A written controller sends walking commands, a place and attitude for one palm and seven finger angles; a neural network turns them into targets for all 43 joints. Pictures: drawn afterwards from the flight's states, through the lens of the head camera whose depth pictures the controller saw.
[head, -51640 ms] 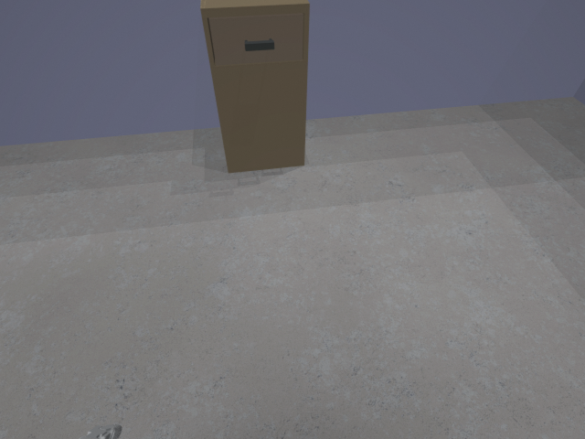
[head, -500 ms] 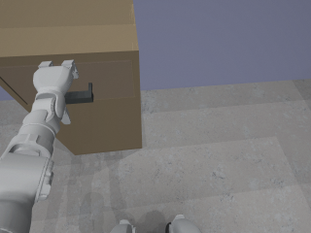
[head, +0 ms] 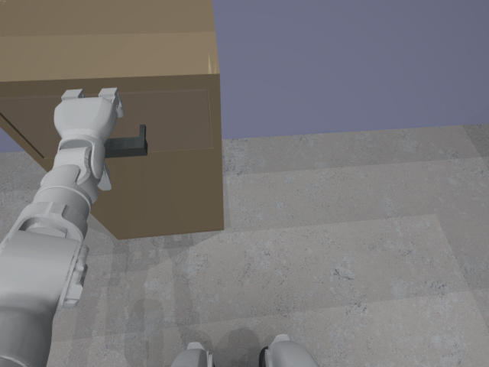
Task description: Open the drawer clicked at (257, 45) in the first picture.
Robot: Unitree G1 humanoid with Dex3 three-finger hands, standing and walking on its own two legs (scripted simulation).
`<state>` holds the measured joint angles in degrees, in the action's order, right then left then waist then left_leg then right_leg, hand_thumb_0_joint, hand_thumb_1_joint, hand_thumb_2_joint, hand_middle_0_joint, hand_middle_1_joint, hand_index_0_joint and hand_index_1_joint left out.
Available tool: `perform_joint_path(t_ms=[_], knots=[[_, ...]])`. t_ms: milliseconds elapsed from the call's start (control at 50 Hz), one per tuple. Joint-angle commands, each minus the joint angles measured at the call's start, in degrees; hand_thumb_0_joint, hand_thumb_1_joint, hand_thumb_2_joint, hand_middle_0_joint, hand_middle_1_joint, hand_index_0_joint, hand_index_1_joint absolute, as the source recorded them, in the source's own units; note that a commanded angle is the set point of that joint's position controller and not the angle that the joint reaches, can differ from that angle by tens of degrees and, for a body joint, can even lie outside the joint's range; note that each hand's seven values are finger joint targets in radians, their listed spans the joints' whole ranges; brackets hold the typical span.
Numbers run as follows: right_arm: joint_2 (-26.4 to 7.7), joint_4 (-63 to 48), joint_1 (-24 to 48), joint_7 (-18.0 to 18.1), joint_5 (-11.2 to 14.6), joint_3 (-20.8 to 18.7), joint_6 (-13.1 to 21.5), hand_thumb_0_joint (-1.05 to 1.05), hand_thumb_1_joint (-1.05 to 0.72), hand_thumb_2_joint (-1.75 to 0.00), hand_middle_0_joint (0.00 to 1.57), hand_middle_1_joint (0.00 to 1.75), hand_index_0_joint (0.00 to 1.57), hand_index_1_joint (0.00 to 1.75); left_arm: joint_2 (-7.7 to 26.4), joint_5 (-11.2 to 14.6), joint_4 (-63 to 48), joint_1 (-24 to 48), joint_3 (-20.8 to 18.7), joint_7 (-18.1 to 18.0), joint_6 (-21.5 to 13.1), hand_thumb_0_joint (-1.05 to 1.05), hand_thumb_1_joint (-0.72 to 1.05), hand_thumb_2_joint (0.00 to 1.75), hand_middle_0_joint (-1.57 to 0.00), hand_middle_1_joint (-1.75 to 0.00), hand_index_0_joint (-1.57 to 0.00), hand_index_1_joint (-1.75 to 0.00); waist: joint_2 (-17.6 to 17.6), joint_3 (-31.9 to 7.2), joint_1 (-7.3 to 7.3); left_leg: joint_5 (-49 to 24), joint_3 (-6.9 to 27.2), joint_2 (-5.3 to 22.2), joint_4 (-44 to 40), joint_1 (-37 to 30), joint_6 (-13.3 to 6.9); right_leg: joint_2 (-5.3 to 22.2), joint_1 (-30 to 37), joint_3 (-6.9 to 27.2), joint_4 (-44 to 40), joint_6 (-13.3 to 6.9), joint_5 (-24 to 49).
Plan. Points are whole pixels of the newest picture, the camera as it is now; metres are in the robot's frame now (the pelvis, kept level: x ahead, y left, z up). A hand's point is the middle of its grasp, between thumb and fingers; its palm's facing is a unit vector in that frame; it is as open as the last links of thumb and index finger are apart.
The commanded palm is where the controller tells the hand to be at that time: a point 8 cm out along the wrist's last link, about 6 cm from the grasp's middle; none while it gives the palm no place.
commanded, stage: re-aim the fingers above the handle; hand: left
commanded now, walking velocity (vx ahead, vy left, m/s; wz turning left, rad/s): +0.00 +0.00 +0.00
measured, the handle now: (116, 139) +0.55 +0.22 -0.04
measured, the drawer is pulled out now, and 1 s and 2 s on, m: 0.00 0.00 0.00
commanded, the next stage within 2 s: lower the fingers behind the handle in 0.40 s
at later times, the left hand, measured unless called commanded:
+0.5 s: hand (102, 141) +0.50 +0.22 +0.02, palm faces -0.08 +0.00 -1.00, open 13.8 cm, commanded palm +0.51 +0.19 +0.07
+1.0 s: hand (105, 142) +0.50 +0.22 +0.01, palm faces -0.04 +0.03 -1.00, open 13.8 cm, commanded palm +0.51 +0.19 +0.03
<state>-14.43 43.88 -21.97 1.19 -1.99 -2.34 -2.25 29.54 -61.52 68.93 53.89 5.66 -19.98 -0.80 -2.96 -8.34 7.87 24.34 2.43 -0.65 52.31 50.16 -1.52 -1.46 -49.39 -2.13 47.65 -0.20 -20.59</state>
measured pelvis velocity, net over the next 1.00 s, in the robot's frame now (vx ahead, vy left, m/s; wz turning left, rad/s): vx -0.03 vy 0.00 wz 0.01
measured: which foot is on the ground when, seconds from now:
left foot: down 0.00-1.00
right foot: down 0.00-1.00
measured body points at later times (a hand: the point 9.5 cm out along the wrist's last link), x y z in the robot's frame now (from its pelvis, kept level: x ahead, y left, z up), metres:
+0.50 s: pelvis -0.01 +0.00 +0.00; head +0.11 +0.01 +0.43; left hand +0.50 +0.22 +0.07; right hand -0.02 -0.27 -0.13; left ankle -0.01 +0.10 -0.69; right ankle +0.01 -0.12 -0.69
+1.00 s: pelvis -0.03 +0.00 -0.02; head +0.10 +0.02 +0.41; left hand +0.50 +0.22 +0.07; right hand -0.04 -0.27 -0.14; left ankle -0.01 +0.10 -0.69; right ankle +0.01 -0.12 -0.69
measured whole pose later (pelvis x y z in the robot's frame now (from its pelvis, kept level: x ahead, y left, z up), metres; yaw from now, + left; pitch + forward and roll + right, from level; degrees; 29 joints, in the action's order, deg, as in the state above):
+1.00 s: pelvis -0.03 +0.00 -0.02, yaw +0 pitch +25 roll -3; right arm -14.2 43.0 -20.8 1.2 -2.0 -0.5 -0.7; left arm 30.2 -62.1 73.8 62.4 7.9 -20.4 3.0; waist -2.4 -9.3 9.8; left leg 24.6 3.1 -1.1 60.0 60.1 -1.4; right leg -1.1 -59.1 -3.0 55.3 -0.4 -21.2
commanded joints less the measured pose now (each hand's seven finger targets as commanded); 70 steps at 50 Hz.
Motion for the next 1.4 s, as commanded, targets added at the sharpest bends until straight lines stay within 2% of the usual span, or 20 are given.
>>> perform_joint_path(t_ms=[0, 20, 60, 80, 180, 220, 280, 360, 420, 620, 760, 840, 880, 1060, 1140, 1220, 1240, 1260, 1280, 1380], knots=[[-9.59, -1.61, -10.28, 0.73, 0.01, -3.51, 1.26, 0.0, -0.9, -0.9, 0.2, 0.3, 0.2, 0.3, 3.96, -0.33, -14.16, 32.58, 1.63, -1.85, -2.41, 0.0, -0.5, 0.3, -0.3, -1.2, -0.3, -1.2, -5.21, -23.82, 5.94, -20.13, 0.73, 0.4, -5.07, -22.74, -0.4, -2.52, 4.82, -0.3, -5.42, -1.48, 11.09], [-9.76, -1.4, -10.35, 0.86, 0.23, -3.53, 1.22, 0.0, -0.9, -0.9, 0.2, 0.3, 0.2, 0.3, 5.9, -0.5, -12.83, 32.04, 0.21, -1.76, -2.14, 0.0, -0.5, 0.3, -0.3, -1.2, -0.3, -1.2, -3.97, -22.23, 5.86, -18.76, 0.77, 0.42, -5.19, -21.31, -0.41, -2.53, 4.77, -0.26, -5.44, -1.52, 10.57], [-9.49, -1.64, -10.3, 0.88, -0.03, -3.34, 1.53, 0.0, -0.9, -0.9, 0.2, 0.3, 0.2, 0.3, 3.25, -0.03, -14.43, 33.44, 2.54, -1.32, -2.69, 0.0, -0.5, 0.3, -0.3, -1.2, -0.3, -1.2, -5.59, -24.08, 6.21, -19.23, 0.55, 0.18, -4.98, -22.04, -0.59, -2.36, 4.95, -0.08, -5.41, -1.37, 10.86], [-9.8, -1.33, -10.49, 0.93, 0.19, -3.5, 1.46, 0.0, -0.9, -0.9, 0.2, 0.3, 0.2, 0.3, 7.36, -0.32, -13.12, 32.16, -0.95, -1.41, -2.49, 0.0, -0.5, 0.3, -0.3, -1.2, -0.3, -1.2, -4.93, -23.53, 5.63, -18.39, 0.62, 0.29, -4.79, -21.1, -0.57, -2.45, 4.99, -0.03, -5.17, -1.55, 10.67], [-9.65, -1.55, -10.55, 1.07, 0.15, -3.24, 1.58, 0.0, -0.9, -0.9, 0.2, 0.3, 0.2, 0.3, 7.21, -0.36, -12.62, 31.61, -0.6, -1.02, -3.02, 0.0, -0.5, 0.3, -0.3, -1.2, -0.3, -1.2, -4.39, -23.05, 5.49, -18.19, 0.49, 0.11, -4.54, -19.34, -0.66, -2.46, 5.56, 0.04, -4.75, -1.56, 10.93], [-9.37, -1.7, -10.38, 0.88, 0.15, -3.28, 1.81, 0.0, -0.9, -0.9, 0.2, 0.3, 0.2, 0.3, 4.23, -0.3, -12.77, 32.01, 1.77, -0.95, -2.97, 0.0, -0.5, 0.3, -0.3, -1.2, -0.3, -1.2, -4.89, -22.67, 6.16, -17.1, 0.4, 0.08, -4.48, -19.64, -0.68, -2.45, 4.37, -0.05, -4.99, -1.47, 9.96], [-9.7, -1.66, -10.51, 1.03, 0.23, -3.12, 1.79, 0.0, -0.9, -0.9, 0.2, 0.3, 0.2, 0.3, 7.28, -0.51, -11.07, 31.69, -0.56, -1.19, -2.77, 0.0, -0.5, 0.3, -0.3, -1.2, -0.3, -1.2, -3.66, -21.38, 5.98, -15.59, 0.57, 0.09, -4.43, -17.75, -0.74, -2.44, 4.09, -0.13, -4.68, -1.49, 9.0], [-9.49, -1.72, -10.65, 0.9, -0.12, -3.26, 1.95, 0.0, -0.9, -0.9, 0.2, 0.3, 0.2, 0.3, 5.21, -0.53, -14.49, 33.83, 1.23, -1.41, -3.12, 0.0, -0.5, 0.3, -0.3, -1.2, -0.3, -1.2, -6.26, -25.11, 6.16, -18.59, 0.66, 0.21, -3.93, -20.83, -0.56, -2.34, 3.92, -0.11, -4.23, -1.42, 10.45], [-9.5, -1.68, -10.7, 0.64, 0.09, -3.29, 1.64, 0.0, -0.9, -0.9, 0.2, 0.3, 0.2, 0.3, 6.07, -0.3, -12.85, 31.12, -0.06, -1.29, -2.52, 0.0, -0.5, 0.3, -0.3, -1.2, -0.3, -1.2, -4.94, -24.25, 5.41, -18.71, 0.73, 0.19, -3.99, -20.15, -0.44, -2.63, 4.64, -0.23, -4.33, -1.58, 10.56], [-9.72, -1.24, -10.41, 0.64, 0.11, -2.89, 2.07, 0.0, -0.9, -0.9, 0.2, 0.3, 0.2, 0.3, 4.19, -1.36, -6.93, 31.9, 1.65, -2.13, -0.85, 0.0, -0.5, 0.3, -0.3, -1.2, -0.3, -1.2, -3.03, -19.05, 7.11, -12.81, 0.83, 0.15, -3.45, -14.6, -0.78, -2.34, 0.22, -0.57, -3.4, -1.55, 6.69], [-9.85, -1.43, -10.56, 0.42, -0.3, -2.78, 1.99, 0.0, -0.9, -0.9, 0.2, 0.3, 0.2, 0.3, 3.39, -2.04, -6.33, 33.36, 2.68, -1.97, 0.79, 0.0, -0.5, 0.3, -0.3, -1.2, -0.3, -1.2, -5.14, -22.17, 7.61, -13.19, 1.01, 0.16, -1.81, -14.52, -0.68, -2.15, -1.67, -0.73, -1.55, -1.54, 6.51], [-9.94, -1.74, -9.91, 0.53, -0.02, -2.38, 2.02, 0.0, -0.9, -0.9, 0.2, 0.3, 0.2, 0.3, 2.53, -1.81, -3.19, 32.85, 3.7, -0.69, 2.17, 0.0, -0.5, 0.3, -0.3, -1.2, -0.3, -1.2, -3.39, -17.83, 8.53, -8.16, 0.83, 0.13, -1.57, -10.28, -0.95, -2.08, -3.68, -0.77, -1.4, -1.53, 3.67], [-10.21, -1.78, -9.89, 0.82, 0.13, -2.13, 2.18, 0.0, -0.9, -0.9, 0.2, 0.3, 0.2, 0.3, 4.33, -2.19, -2.78, 33.36, 2.99, -0.18, 2.31, 0.0, -0.5, 0.3, -0.3, -1.2, -0.3, -1.2, -3.43, -18.1, 8.41, -5.97, 0.9, 0.16, -1.12, -8.56, -1.08, -1.91, -4.58, -0.72, -0.55, -1.48, 2.42], [-10.11, -3.12, -9.76, 0.96, 0.07, -1.65, 3.12, 0.0, -0.9, -0.9, 0.2, 0.3, 0.2, 0.3, 2.83, -1.71, -3.34, 33.18, 4.9, 2.38, 1.65, 0.0, -0.5, 0.3, -0.3, -1.2, -0.3, -1.2, -4.8, -19.75, 8.74, -1.39, 1.02, 0.2, 1.28, -5.07, -1.31, -1.5, -7.76, -0.83, 2.27, -1.37, -0.82], [-10.52, -3.61, -9.57, 1.51, 0.33, -1.28, 3.43, 0.0, -0.9, -0.9, 0.2, 0.3, 0.2, 0.3, 8.74, -1.2, -4.47, 34.38, 0.85, 3.24, 0.29, 0.0, -0.5, 0.3, -0.3, -1.2, -0.3, -1.2, -2.62, -19.59, 8.62, 2.16, 1.1, 0.44, 2.59, -0.48, -1.63, -1.45, -7.95, -0.42, 3.69, -1.35, -2.95], [-10.29, -4.64, -9.81, 1.82, -0.42, -1.33, 4.71, 0.0, -0.9, -0.9, 0.2, 0.3, 0.2, 0.3, 17.81, -3.14, -12.85, 36.97, -6.75, -0.49, -5.24, 0.0, -0.5, 0.3, -0.3, -1.2, -0.3, -1.2, -8.57, -30.82, 5.68, -1.81, 1.84, 0.34, 5.66, -1.96, -1.41, -1.61, -7.61, 0.04, 7.46, -1.7, -1.59], [-10.54, -4.11, -9.84, 1.53, -0.52, -1.28, 4.63, 0.0, -0.9, -0.9, 0.2, 0.3, 0.2, 0.3, 18.78, -3.62, -11.3, 35.74, -7.69, -2.28, -4.39, 0.0, -0.5, 0.3, -0.3, -1.2, -0.3, -1.2, -8.13, -31.34, 5.45, -3.37, 1.83, 0.36, 6.06, -1.95, -1.3, -1.77, -7.74, -0.08, 7.89, -1.77, -1.0], [-10.02, -4.3, -9.99, 1.34, -0.36, -1.18, 4.69, 0.0, -0.9, -0.9, 0.2, 0.3, 0.2, 0.3, 14.17, -4.23, -7.84, 33.9, -4.15, -3.5, -2.96, 0.0, -0.5, 0.3, -0.3, -1.2, -0.3, -1.2, -7.87, -28.16, 6.36, -3.11, 1.88, 0.34, 5.72, -1.14, -1.13, -1.82, -9.1, -0.51, 7.5, -1.61, -1.38], [-10.46, -3.59, -10.03, 1.09, -0.28, -1.27, 4.66, 0.0, -0.9, -0.9, 0.2, 0.3, 0.2, 0.3, 14.03, -4.19, -5.8, 33.5, -4.68, -4.76, -1.47, 0.0, -0.5, 0.3, -0.3, -1.2, -0.3, -1.2, -5.66, -25.21, 6.85, -1.77, 1.95, 0.72, 5.49, 0.02, -1.12, -1.85, -10.19, -0.67, 7.0, -1.48, -1.95], [-11.37, -2.65, -10.18, 0.82, 0.02, -0.38, 3.75, 0.0, -0.9, -0.9, 0.2, 0.3, 0.2, 0.3, 18.01, -3.45, -2.35, 37.23, -5.36, -6.7, 4.97, 0.0, -0.5, 0.3, -0.3, -1.2, -0.3, -1.2, -4.78, -27.39, 7.61, -0.38, 0.18, 0.16, 5.15, 3.12, -1.66, -1.61, -5.35, 0.19, 5.77, -0.88, -2.0]])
